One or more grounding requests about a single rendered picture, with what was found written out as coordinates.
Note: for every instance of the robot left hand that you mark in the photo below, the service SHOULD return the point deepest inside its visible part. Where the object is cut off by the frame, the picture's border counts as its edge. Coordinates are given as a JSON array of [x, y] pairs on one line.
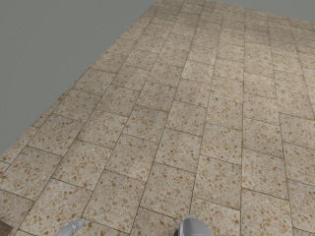
[[71, 227]]

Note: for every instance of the cupboard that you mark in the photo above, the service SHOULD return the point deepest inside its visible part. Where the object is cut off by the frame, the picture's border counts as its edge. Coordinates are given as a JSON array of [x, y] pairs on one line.
[[5, 229]]

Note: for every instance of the robot right thigh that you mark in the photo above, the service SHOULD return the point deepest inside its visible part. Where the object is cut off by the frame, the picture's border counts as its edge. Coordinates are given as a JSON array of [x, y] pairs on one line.
[[193, 227]]

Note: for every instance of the robot right shin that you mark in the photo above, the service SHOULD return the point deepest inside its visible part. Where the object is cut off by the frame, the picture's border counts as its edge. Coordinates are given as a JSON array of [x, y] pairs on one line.
[[190, 216]]

